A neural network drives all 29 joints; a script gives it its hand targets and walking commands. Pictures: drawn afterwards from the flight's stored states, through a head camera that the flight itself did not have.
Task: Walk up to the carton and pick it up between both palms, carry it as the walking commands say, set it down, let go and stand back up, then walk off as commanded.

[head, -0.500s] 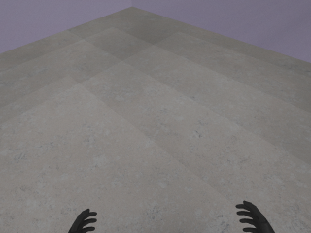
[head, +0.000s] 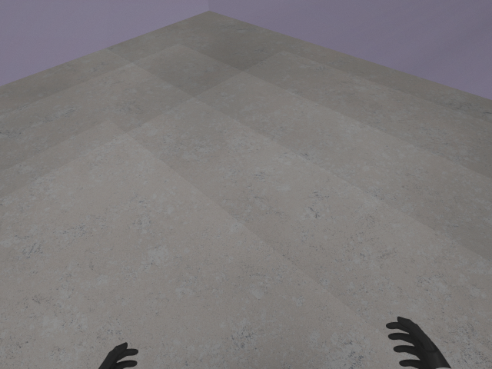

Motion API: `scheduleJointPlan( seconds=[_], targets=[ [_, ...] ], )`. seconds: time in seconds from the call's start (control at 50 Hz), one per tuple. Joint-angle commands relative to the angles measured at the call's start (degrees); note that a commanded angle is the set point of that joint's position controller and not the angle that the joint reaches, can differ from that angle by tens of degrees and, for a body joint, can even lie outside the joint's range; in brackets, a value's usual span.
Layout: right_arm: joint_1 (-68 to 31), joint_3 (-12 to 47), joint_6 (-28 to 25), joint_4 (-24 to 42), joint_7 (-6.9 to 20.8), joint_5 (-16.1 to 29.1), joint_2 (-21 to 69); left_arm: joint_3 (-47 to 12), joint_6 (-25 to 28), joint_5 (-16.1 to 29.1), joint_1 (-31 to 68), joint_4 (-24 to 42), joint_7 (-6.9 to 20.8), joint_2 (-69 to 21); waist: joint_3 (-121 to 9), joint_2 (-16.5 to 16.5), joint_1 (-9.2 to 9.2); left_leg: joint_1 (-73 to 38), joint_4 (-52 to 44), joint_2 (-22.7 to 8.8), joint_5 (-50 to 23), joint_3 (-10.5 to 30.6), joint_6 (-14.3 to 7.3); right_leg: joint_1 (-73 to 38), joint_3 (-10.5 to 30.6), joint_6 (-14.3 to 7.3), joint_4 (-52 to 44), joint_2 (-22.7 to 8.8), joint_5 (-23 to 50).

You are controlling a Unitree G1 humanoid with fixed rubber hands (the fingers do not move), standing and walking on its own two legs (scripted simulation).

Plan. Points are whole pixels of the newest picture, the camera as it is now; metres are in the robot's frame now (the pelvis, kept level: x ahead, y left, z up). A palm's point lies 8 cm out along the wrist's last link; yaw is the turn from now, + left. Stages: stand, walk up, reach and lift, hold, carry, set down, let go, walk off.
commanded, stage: stand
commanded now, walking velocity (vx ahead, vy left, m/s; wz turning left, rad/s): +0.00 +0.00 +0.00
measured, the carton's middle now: out of the picture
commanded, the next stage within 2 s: walk up in 1.54 s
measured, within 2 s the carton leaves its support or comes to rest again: neither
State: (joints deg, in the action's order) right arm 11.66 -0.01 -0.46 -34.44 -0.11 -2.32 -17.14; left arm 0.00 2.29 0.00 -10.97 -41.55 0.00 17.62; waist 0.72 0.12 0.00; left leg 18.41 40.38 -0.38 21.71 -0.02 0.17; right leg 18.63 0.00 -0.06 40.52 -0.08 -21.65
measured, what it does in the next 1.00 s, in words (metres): stands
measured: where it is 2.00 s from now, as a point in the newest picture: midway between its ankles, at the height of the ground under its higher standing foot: outside the picture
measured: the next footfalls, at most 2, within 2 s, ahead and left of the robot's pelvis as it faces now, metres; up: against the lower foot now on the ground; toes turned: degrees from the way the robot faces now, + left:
none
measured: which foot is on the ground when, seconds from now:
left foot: down 0.00-1.00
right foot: down 0.00-1.00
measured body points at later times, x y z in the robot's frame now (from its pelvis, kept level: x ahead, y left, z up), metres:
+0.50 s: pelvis +0.00 +0.00 +0.00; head +0.01 +0.00 +0.45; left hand +0.13 +0.28 -0.10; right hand +0.16 -0.26 -0.08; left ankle +0.00 +0.12 -0.72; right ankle +0.00 -0.12 -0.72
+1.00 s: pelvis -0.01 +0.01 +0.00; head -0.01 +0.01 +0.45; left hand +0.11 +0.28 -0.11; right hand +0.14 -0.26 -0.08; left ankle +0.00 +0.12 -0.72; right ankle +0.00 -0.12 -0.72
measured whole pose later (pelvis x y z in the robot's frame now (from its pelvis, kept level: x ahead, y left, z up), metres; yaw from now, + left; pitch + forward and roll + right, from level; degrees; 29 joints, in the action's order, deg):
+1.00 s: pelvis -0.01 +0.01 +0.00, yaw +0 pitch -1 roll +0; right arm 11.7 0.0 -0.8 -36.8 -0.1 -1.9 -17.6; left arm 0.0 2.6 0.0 -11.0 -47.4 0.0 17.9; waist 0.7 0.4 0.0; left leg 19.0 40.4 -0.4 20.6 0.0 -0.2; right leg 18.6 0.0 -0.1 39.3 -0.1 -19.8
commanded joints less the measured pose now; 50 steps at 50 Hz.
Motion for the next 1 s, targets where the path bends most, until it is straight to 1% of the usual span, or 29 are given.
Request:
scheduleJointPlan(
  seconds=[0.0,0.04,0.06,0.08,0.12,0.16,0.22,0.26,0.28,0.3,0.34,0.36,0.38,0.4,0.42,0.44,0.48,0.5,0.52,0.58,0.62,0.66,0.7,0.76,0.78,0.82,0.86,0.94,0.98],
  targets=[
    [-2.9,-5.1,-2.9,0.6,-0.5,0.7,-12.4,4.9,1.6,-1.4,4.5,4.1,-0.4,13.3,-3.3,1.5,-0.17,-1.4,-6.2,-4.8,-12.7,4.1,-4.2,-0.6,5.5,-4.1,-7.3,-4.7,13.8],
    [-2.8,-5.0,-3.0,0.8,-0.4,1.0,-12.2,4.7,1.7,-1.5,4.7,3.8,-0.7,13.5,-3.8,2.0,-0.42,-1.7,-6.3,-4.8,-13.6,4.4,-4.2,-1.3,5.6,-4.3,-7.4,-5.0,14.2],
    [-3.2,-5.0,-3.1,0.6,-0.4,0.6,-12.3,4.6,1.7,-1.5,5.0,3.8,-0.5,12.5,-4.5,1.1,-0.04,-2.0,-6.3,-5.0,-14.0,4.4,-4.3,-1.8,5.4,-4.2,-7.8,-4.8,14.5],
    [-2.7,-5.2,-3.1,0.9,-0.5,0.8,-12.2,4.5,1.7,-1.5,4.8,3.6,-0.5,13.0,-3.8,0.7,-0.38,-1.6,-6.4,-4.8,-13.7,4.5,-4.4,-2.4,5.4,-4.0,-7.7,-4.9,14.8],
    [-2.6,-5.1,-3.1,0.6,-0.4,0.8,-12.2,4.7,1.7,-1.7,4.6,3.2,-0.6,13.0,-4.8,1.5,-0.21,-2.1,-6.1,-4.8,-14.1,4.2,-4.5,-2.4,5.2,-4.0,-7.3,-4.8,14.6],
    [-2.4,-5.0,-3.1,0.3,-0.5,1.0,-12.2,4.7,1.7,-1.2,4.9,2.9,-0.3,13.1,-4.1,1.0,-0.24,-2.2,-6.3,-5.0,-14.9,4.4,-4.4,-1.8,5.7,-4.2,-7.6,-5.1,14.7],
    [-3.2,-4.8,-3.1,0.2,-0.5,0.9,-12.0,4.8,1.7,-1.3,4.9,2.7,-0.3,13.4,-3.2,2.5,-0.01,-1.6,-7.3,-5.1,-13.7,4.5,-4.4,-1.6,5.5,-4.0,-7.7,-4.9,14.3],
    [-2.8,-5.0,-3.2,0.0,-0.6,1.0,-12.6,4.4,1.7,-1.4,5.3,2.5,-0.4,12.8,-4.9,0.8,-0.2,-2.1,-6.6,-5.2,-13.7,4.8,-4.2,-2.5,5.3,-4.1,-7.7,-4.9,14.7],
    [-2.8,-5.1,-3.2,-0.5,-0.6,1.0,-13.0,4.6,1.8,-1.3,4.3,2.1,-0.4,12.7,-4.0,2.6,0.06,-2.1,-6.5,-5.3,-13.8,4.7,-4.4,-2.1,5.8,-4.3,-7.9,-5.1,15.0],
    [-2.8,-4.9,-3.4,-0.1,-0.6,1.1,-12.2,4.5,1.8,-1.4,5.1,2.0,-0.4,13.0,-4.8,1.2,-0.35,-2.8,-6.5,-5.3,-14.0,4.3,-4.2,-2.5,5.5,-4.2,-8.0,-5.0,15.4],
    [-2.7,-5.0,-3.2,-0.2,-0.6,0.9,-12.5,4.7,1.8,-1.4,5.1,2.0,-0.4,13.3,-4.8,1.9,-0.36,-2.8,-6.7,-5.4,-15.0,4.6,-4.4,-2.5,5.9,-4.2,-7.7,-5.2,16.0],
    [-2.6,-4.9,-3.1,-0.4,-0.7,0.8,-12.8,4.5,1.9,-1.1,4.5,2.1,-0.3,13.0,-4.5,2.0,0.25,-2.5,-6.6,-5.1,-15.4,4.7,-4.3,-2.5,5.3,-3.9,-7.7,-4.8,15.8],
    [-2.7,-5.0,-3.1,-0.3,-0.5,1.1,-12.4,4.7,2.0,-1.4,4.5,1.7,-0.4,13.4,-4.6,1.6,-0.05,-2.7,-6.3,-5.0,-16.1,4.5,-4.3,-2.6,5.2,-3.9,-7.4,-4.9,16.3],
    [-2.8,-4.8,-3.2,-0.5,-0.5,0.8,-12.9,4.6,1.9,-1.2,4.2,1.5,-0.4,13.0,-4.6,2.3,0.06,-2.6,-6.7,-5.3,-16.2,4.7,-4.5,-2.7,5.4,-4.1,-7.5,-4.9,16.6],
    [-2.8,-4.8,-3.1,-0.7,-0.6,0.9,-12.7,4.5,1.8,-1.3,4.7,1.3,-0.4,12.9,-3.8,0.5,0.29,-2.2,-6.9,-5.2,-15.0,4.6,-4.5,-2.8,5.3,-3.8,-8.1,-4.8,15.6],
    [-2.5,-5.1,-3.2,-0.5,-0.6,1.0,-13.2,4.5,1.6,-1.3,4.7,1.6,-0.4,13.1,-4.1,0.4,0.08,-3.1,-6.7,-5.3,-14.9,4.4,-4.2,-2.2,5.5,-4.0,-8.1,-5.2,16.5],
    [-2.3,-4.7,-3.1,-0.8,-0.6,1.1,-12.8,4.7,1.8,-1.0,4.5,1.1,-0.4,13.5,-4.6,2.0,0.02,-2.7,-6.9,-5.2,-15.9,4.7,-4.4,-2.9,5.4,-4.0,-7.7,-5.0,16.7],
    [-2.2,-4.8,-3.3,-0.8,-0.5,1.2,-12.8,4.6,1.9,-1.3,4.5,0.7,-0.4,13.4,-4.3,1.3,-0.27,-3.2,-6.8,-5.5,-15.4,4.6,-4.2,-2.6,5.6,-4.1,-7.8,-5.2,16.2],
    [-2.9,-4.9,-3.3,-1.0,-0.6,1.1,-12.8,4.4,1.7,-1.0,4.2,0.7,-0.3,13.0,-3.6,2.3,-0.1,-2.8,-6.7,-5.2,-15.0,4.6,-4.3,-2.2,5.7,-4.1,-8.3,-5.1,16.4],
    [-2.6,-4.7,-3.1,-1.3,-0.6,1.1,-13.1,4.6,1.8,-1.2,4.6,0.7,-0.3,13.4,-4.2,1.4,0.16,-2.7,-7.2,-5.5,-15.1,4.8,-4.3,-3.0,5.8,-4.1,-8.4,-5.3,16.0],
    [-2.4,-4.8,-3.2,-1.4,-0.5,0.9,-13.1,4.7,1.9,-1.3,4.3,0.1,-0.4,13.4,-5.4,2.1,-0.25,-3.9,-7.2,-5.7,-15.4,4.6,-4.2,-3.0,5.4,-4.1,-8.3,-5.2,16.4],
    [-2.5,-4.7,-3.1,-1.3,-0.6,1.2,-12.8,4.4,1.7,-1.2,5.2,-0.1,-0.4,13.1,-3.7,0.9,-0.33,-2.5,-7.5,-5.4,-14.8,4.9,-4.4,-3.0,5.6,-4.2,-8.8,-5.2,15.7],
    [-2.6,-4.6,-3.1,-1.9,-0.7,1.1,-12.8,4.5,1.9,-1.2,4.5,-0.4,-0.2,13.4,-3.9,2.1,0.03,-3.0,-7.7,-5.3,-14.5,5.0,-4.3,-2.5,5.6,-4.1,-8.6,-5.0,14.3],
    [-2.7,-4.6,-3.2,-1.8,-0.7,1.1,-13.0,4.2,1.6,-1.1,5.4,-0.6,-0.1,13.0,-3.5,1.9,-0.25,-2.3,-8.0,-5.4,-14.0,4.9,-4.1,-2.6,5.7,-4.1,-8.8,-5.2,14.9],
    [-2.6,-4.6,-3.4,-2.4,-0.7,1.3,-13.3,4.3,1.8,-1.0,4.8,-0.7,-0.1,13.0,-3.4,2.4,0.36,-2.3,-8.3,-5.5,-13.1,5.6,-4.2,-2.3,5.8,-4.1,-8.9,-5.0,13.3],
    [-2.5,-4.6,-3.2,-2.4,-0.5,1.0,-13.1,4.4,1.6,-1.2,4.8,-1.4,-0.2,13.5,-4.1,1.6,-0.37,-3.2,-8.5,-5.6,-12.8,5.2,-4.2,-2.4,5.4,-4.1,-9.3,-4.8,12.9],
    [-3.4,-4.8,-3.2,-2.6,-0.5,1.0,-13.6,4.4,1.7,-1.1,5.0,-1.3,-0.1,13.3,-2.4,3.2,0.1,-1.9,-9.3,-5.7,-11.9,5.3,-4.2,-1.7,5.5,-4.0,-9.1,-4.6,12.1],
    [-3.3,-4.7,-3.2,-3.2,-0.3,1.0,-13.4,4.4,1.7,-1.3,4.6,-2.1,-0.2,13.6,-2.8,2.0,0.11,-2.3,-10.1,-5.7,-10.7,5.8,-4.2,-2.5,5.6,-3.9,-10.1,-4.6,12.1],
    [-3.5,-4.5,-3.2,-3.4,-0.4,1.2,-13.0,4.2,1.7,-1.2,5.0,-2.8,-0.1,13.3,-2.6,2.5,-0.1,-2.2,-10.5,-5.9,-11.1,5.9,-4.1,-2.7,5.5,-3.8,-10.2,-4.7,11.9]
  ],
)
